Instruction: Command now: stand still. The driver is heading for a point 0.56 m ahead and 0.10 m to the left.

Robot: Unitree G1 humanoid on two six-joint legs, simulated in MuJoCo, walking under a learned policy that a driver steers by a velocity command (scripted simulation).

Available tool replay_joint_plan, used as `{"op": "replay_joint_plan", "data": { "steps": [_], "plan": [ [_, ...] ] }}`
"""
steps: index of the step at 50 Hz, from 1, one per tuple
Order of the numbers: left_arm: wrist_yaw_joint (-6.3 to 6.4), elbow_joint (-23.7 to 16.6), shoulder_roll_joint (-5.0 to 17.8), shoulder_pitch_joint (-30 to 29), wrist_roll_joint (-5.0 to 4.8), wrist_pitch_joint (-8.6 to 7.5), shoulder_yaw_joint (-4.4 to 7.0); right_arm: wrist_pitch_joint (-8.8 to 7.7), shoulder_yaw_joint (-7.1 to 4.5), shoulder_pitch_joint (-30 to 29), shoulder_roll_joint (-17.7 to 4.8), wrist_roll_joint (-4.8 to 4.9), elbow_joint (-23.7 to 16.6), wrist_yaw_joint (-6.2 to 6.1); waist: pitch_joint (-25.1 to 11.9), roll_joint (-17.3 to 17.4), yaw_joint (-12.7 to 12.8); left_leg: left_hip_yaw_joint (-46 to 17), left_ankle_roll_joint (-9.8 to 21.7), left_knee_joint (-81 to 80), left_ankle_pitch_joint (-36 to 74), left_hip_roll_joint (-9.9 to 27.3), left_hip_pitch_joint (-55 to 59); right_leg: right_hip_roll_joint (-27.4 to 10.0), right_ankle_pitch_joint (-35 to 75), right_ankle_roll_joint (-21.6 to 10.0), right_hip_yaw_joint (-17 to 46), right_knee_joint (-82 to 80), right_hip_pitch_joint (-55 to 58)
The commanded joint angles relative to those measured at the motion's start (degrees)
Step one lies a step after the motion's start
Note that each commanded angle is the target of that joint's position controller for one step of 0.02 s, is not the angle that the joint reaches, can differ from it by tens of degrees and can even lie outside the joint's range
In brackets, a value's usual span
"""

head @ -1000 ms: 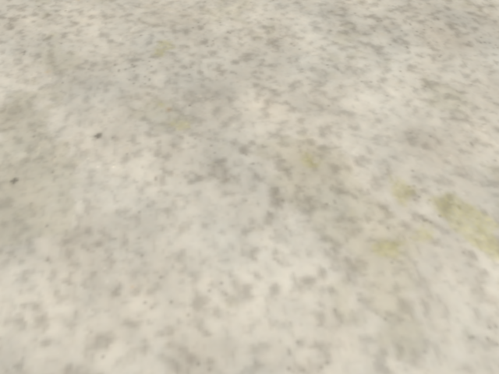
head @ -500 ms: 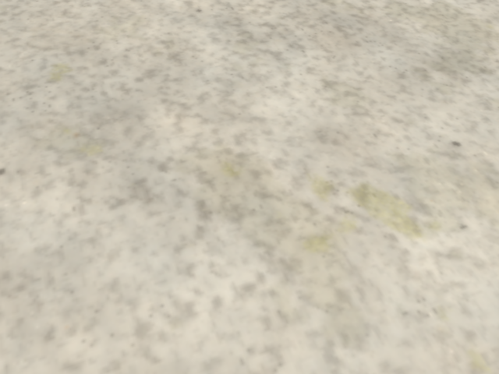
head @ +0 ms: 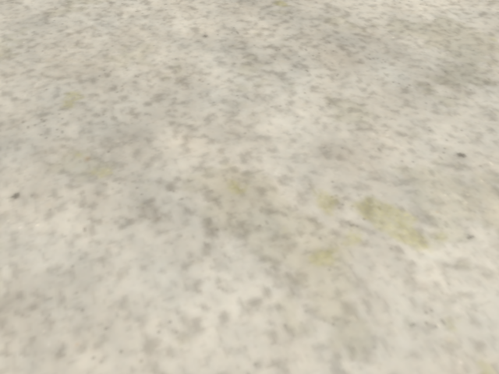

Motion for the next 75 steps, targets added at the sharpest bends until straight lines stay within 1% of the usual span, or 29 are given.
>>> {"op": "replay_joint_plan", "data": {
  "steps": [1, 10, 20, 34, 53, 54, 55, 57, 58, 59, 60, 61, 62, 63, 64, 65, 66, 67, 68, 69, 70, 71, 72, 73, 74, 75],
  "plan": [
    [0.21, -0.57, 5.79, 1.29, 0.02, -0.5, 0.76, -0.41, -0.6, 1.45, -5.0, 0.02, -0.23, -0.26, 1.32, -0.65, 0.06, -4.81, 1.45, -2.08, 3.65, 4.88, 2.06, -7.33, 4.08, -1.43, 6.45, -5.08, -5.91],
    [0.38, 1.73, 4.19, 4.14, 0.06, -0.54, 0.26, -0.44, -0.04, 2.46, -3.69, 0.08, 2.26, -0.56, 1.66, -0.56, 0.23, -4.81, 1.59, -1.6, 3.76, 4.99, 1.16, -6.96, 5.42, -1.35, 5.77, -4.22, -5.91],
    [0.57, 3.01, 2.61, 6.34, 0.1, -0.59, 0.11, -0.54, 0.26, 3.47, -2.33, 0.11, 3.74, -0.85, 1.95, -0.38, 0.41, -4.79, 1.73, -1.15, 4.26, 4.98, 0.47, -6.82, 6.75, -1.27, 5.24, -3.31, -5.62],
    [0.77, 3.69, 1.03, 8.34, 0.14, -0.65, 0.18, -0.64, 0.33, 4.91, -0.99, 0.11, 4.67, -1.14, 2.25, -0.41, 0.5, -4.77, 1.92, -0.7, 4.93, 4.93, 0.16, -6.82, 7.73, -1.15, 4.79, -2.52, -5.35],
    [0.92, 3.87, -0.33, 10.23, 0.17, -0.77, 0.36, -0.73, 0.2, 6.37, 0.23, 0.13, 5.02, -1.32, 2.77, -0.5, 0.52, -4.72, 2.06, -0.41, 5.35, 4.87, 0.09, -6.92, 8.12, -1.03, 4.48, -2.07, -5.32],
    [0.9, 4.01, -0.65, 10.72, 0.26, -0.76, 0.28, -0.7, 0.3, 6.7, 0.61, 0.05, 5.15, -1.29, 1.64, -0.56, 0.61, -4.51, 2.14, -0.78, 1.32, 4.39, 0.52, -6.51, 3.41, -1.18, 4.44, -2.84, -4.98],
    [0.88, 3.96, -0.16, 10.85, 0.37, -0.65, 0.53, -0.59, 0.12, 6.47, 0.3, -0.06, 4.98, -1.24, 2.28, -0.83, 0.71, -4.04, 2.36, -0.26, -3.97, 3.42, -0.19, -5.86, -2.74, -1.61, 4.54, -3.19, -5.7],
    [0.71, 3.43, 1.96, 11.4, 0.47, -0.15, 1.57, -0.31, -0.44, 5.91, -0.38, -0.34, 3.94, -0.9, 4.4, -3.06, 1.15, -2.08, 3.71, 4.13, -18.38, 0.41, -4.32, -5.52, -20.76, -4.04, 6.67, -3.43, -8.15],
    [0.55, 3.15, 2.52, 12.48, 0.53, 0.04, 1.97, -0.29, -0.52, 4.97, -0.17, -0.66, 3.05, -0.59, 6.82, -4.05, 1.88, -1.66, 4.13, 6.7, -22.92, -0.54, -8.78, -6.89, -28.23, -5.59, 9.58, -4.71, -8.93],
    [0.5, 3.28, 3.04, 14.51, 0.48, 0.04, 2.34, -0.54, -0.36, 3.47, 0.87, -0.94, 1.86, -0.25, 8.85, -5.93, 3.0, -0.41, 4.13, 10.64, -23.38, -1.61, -13.38, -9.61, -33.44, -7.41, 14.11, -7.0, -8.12],
    [0.5, 3.7, 3.96, 16.73, 0.48, -0.09, 2.83, -1.09, -0.04, 2.09, 2.4, -1.34, 0.57, 0.11, 9.93, -8.76, 3.83, 2.2, 3.87, 15.85, -19.92, -2.21, -17.03, -13.69, -36.48, -9.66, 19.92, -10.1, -6.26],
    [0.47, 3.73, 4.45, 17.18, 0.59, -0.35, 3.27, -1.81, 0.02, 0.66, 2.56, -1.82, -0.7, 0.38, 11.34, -9.49, 4.12, 3.6, 3.82, 19.28, -16.0, -0.68, -19.22, -17.22, -35.31, -11.58, 23.81, -11.77, -5.97],
    [0.34, 3.36, 4.56, 16.81, 0.79, -0.7, 3.53, -2.56, -0.23, -0.53, 1.81, -1.71, -1.83, 0.62, 11.47, -8.61, 4.05, 3.19, 3.96, 21.07, -15.06, 0.57, -20.35, -18.49, -32.18, -12.51, 25.0, -12.47, -5.9],
    [0.17, 2.92, 4.89, 16.18, 1.02, -1.12, 3.8, -3.25, -0.52, -0.74, 1.07, -1.48, -2.66, 0.95, 10.89, -7.81, 3.56, 2.86, 4.18, 21.39, -15.86, 1.19, -20.59, -18.65, -28.6, -12.7, 24.38, -12.11, -5.18],
    [0.04, 2.55, 5.22, 15.2, 1.06, -1.55, 4.01, -3.9, -0.7, 0.09, 0.92, -1.18, -3.22, 1.3, 10.66, -7.92, 2.51, 2.92, 4.54, 18.77, -16.0, 1.71, -18.93, -18.39, -25.09, -12.44, 22.79, -10.79, -5.52],
    [-0.06, 1.99, 4.87, 13.47, 0.7, -1.89, 4.07, -4.47, -0.85, 2.26, 1.2, -0.72, -2.99, 1.54, 10.13, -7.32, 0.79, 3.84, 4.8, 14.06, -13.86, 1.23, -13.71, -16.79, -21.64, -11.29, 19.56, -9.09, -7.65],
    [-0.17, 1.11, 4.4, 10.76, 0.2, -2.15, 4.06, -4.9, -1.06, 7.34, 1.86, -0.15, -1.46, 1.59, 9.07, -6.35, -2.03, 5.22, 4.98, 8.12, -10.12, -0.53, -3.6, -14.0, -18.29, -9.53, 15.37, -6.2, -12.91],
    [-0.29, -0.02, 3.52, 8.37, 0.2, -2.55, 3.9, -5.14, -1.66, 14.2, 1.37, 0.17, 1.04, 1.41, 7.41, -3.86, -4.89, 4.08, 4.93, 4.05, -8.25, -1.52, 8.18, -10.66, -14.45, -7.7, 11.17, -0.88, -19.42],
    [-0.77, -1.88, 0.38, 5.82, 0.07, -3.42, 2.94, -5.63, -3.03, 21.59, -3.07, -0.5, 2.42, 0.81, 5.1, 6.92, -8.3, -11.61, 6.74, -5.36, -16.99, 8.13, 17.2, -4.16, -9.58, -4.89, 2.32, 15.33, -26.99],
    [-1.38, -4.04, -1.29, 6.2, 0.72, -4.05, 2.6, -5.06, -4.72, 28.93, -9.08, -0.04, 4.52, 0.88, 2.28, 18.4, -8.65, -33.21, 11.64, -12.51, -24.25, 20.13, 22.2, 1.28, -16.33, -2.95, -5.4, 31.98, -35.72],
    [-1.75, -4.04, 2.52, 4.92, 2.47, -3.97, 3.42, -4.45, -3.9, 24.55, -5.43, -0.28, 3.75, 0.78, 6.23, 8.11, -5.11, -33.55, 12.12, -11.84, -25.01, 21.46, 16.69, -2.69, -15.8, -3.48, -2.94, 41.28, -38.01],
    [-2.3, -4.02, 0.76, 4.32, 2.39, -4.28, 3.14, -4.64, -3.33, 18.92, -3.76, -0.5, 1.49, 1.01, 8.6, 2.65, -2.87, -28.87, 11.72, -12.13, -21.57, 19.83, 11.9, -4.92, -10.3, -3.64, -1.71, 43.97, -37.92],
    [-2.78, -3.73, -0.56, 4.43, 1.71, -4.72, 2.85, -5.04, -3.04, 15.04, -3.13, -0.69, 0.04, 1.07, 8.43, 0.9, -1.16, -23.75, 11.05, -13.03, -15.59, 17.61, 9.54, -6.4, -5.53, -3.27, -1.45, 43.92, -36.21],
    [-3.21, -3.85, -0.26, 4.0, 1.68, -4.74, 3.09, -5.53, -2.58, 13.73, -2.2, -0.58, -0.47, 0.96, 7.83, 0.8, -0.23, -19.49, 10.56, -13.62, -9.92, 15.84, 8.86, -7.19, -2.95, -2.82, -2.04, 42.98, -35.27],
    [-3.47, -3.84, 0.11, 4.14, 1.81, -4.39, 3.29, -5.98, -2.09, 13.6, -1.08, -0.43, -0.25, 0.85, 6.8, 1.6, 0.4, -15.29, 9.74, -13.6, -3.49, 13.76, 9.31, -7.44, -1.25, -2.16, -2.95, 41.99, -34.48],
    [-3.62, -3.96, 0.34, 4.15, 1.8, -3.99, 3.49, -6.33, -1.82, 15.22, -0.76, -0.34, 0.45, 0.74, 5.71, 2.78, 0.51, -12.4, 9.33, -12.69, 4.65, 12.77, 10.64, -6.92, -0.32, -1.76, -4.22, 41.68, -34.47]
  ]
}}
